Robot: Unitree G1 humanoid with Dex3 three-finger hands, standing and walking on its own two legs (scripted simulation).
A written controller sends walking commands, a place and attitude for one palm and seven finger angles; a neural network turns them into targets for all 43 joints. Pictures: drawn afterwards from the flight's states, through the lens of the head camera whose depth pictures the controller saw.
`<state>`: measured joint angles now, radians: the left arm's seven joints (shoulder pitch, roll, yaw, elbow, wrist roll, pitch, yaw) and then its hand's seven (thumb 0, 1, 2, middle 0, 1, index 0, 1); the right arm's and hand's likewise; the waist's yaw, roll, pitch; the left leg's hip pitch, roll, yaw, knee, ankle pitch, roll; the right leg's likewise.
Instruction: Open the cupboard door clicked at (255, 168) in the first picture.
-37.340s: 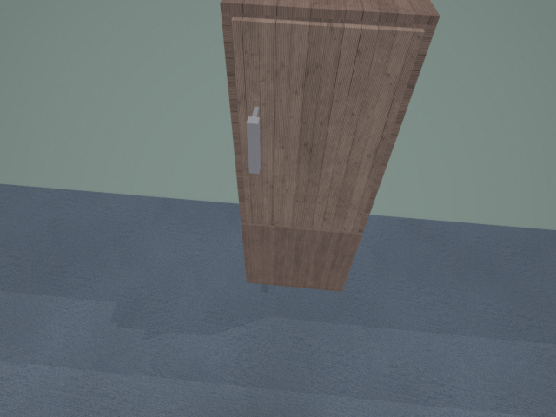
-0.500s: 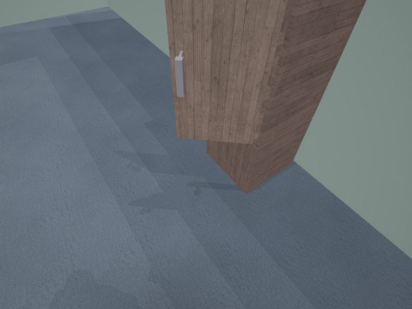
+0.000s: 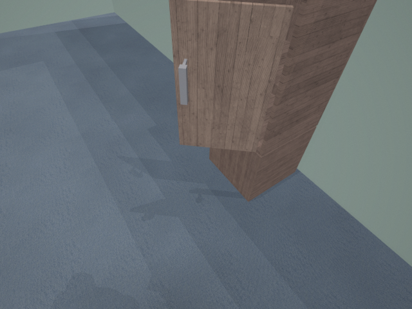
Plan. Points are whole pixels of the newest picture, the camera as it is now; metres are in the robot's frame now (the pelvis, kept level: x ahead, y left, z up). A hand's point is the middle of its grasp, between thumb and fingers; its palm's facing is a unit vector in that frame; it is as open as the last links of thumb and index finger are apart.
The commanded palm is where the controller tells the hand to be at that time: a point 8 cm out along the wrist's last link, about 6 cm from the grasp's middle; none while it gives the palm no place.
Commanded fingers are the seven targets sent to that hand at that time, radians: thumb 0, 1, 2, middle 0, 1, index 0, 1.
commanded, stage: shuffle to correct the standing spot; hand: left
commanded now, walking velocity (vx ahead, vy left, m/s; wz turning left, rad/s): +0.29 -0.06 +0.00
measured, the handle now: (184, 82) +0.81 +0.13 +0.00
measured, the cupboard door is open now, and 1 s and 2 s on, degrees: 49 49 49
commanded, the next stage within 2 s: come to a stop and stand still in 0.78 s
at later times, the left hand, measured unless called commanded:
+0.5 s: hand out of the picture +0.10 +0.17 -0.18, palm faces +0.01 -0.99 -0.14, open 7.4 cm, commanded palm none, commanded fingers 0.00 0.90 0.90 -0.20 -0.30 -0.20 -0.30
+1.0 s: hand (174, 247) +0.30 +0.10 -0.18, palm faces +0.05 -0.98 -0.18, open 7.2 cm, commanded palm none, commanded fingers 0.00 0.90 0.90 -0.20 -0.30 -0.20 -0.30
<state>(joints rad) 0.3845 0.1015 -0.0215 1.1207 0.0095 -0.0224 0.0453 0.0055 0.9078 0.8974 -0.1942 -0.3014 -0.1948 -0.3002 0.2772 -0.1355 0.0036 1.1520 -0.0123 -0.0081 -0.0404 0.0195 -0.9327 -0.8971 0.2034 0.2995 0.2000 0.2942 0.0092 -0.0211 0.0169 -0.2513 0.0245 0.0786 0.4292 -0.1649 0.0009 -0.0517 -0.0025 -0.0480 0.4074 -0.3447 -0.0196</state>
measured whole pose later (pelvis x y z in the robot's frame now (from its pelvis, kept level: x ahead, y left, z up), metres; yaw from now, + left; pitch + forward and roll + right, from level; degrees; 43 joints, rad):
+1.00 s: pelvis +0.25 -0.07 +0.00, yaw -1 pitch +0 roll -1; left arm 0.22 0.17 0.05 1.05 0.02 -0.04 0.03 -0.01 0.95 0.90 -0.20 -0.30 -0.20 -0.30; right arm 0.20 -0.17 -0.05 1.04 -0.02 -0.02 -0.02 0.01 -0.92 -0.90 0.20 0.30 0.19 0.29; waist 0.01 -0.02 0.03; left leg -0.40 0.09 0.12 0.75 -0.34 -0.04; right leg -0.25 -0.02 -0.18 0.45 -0.20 -0.05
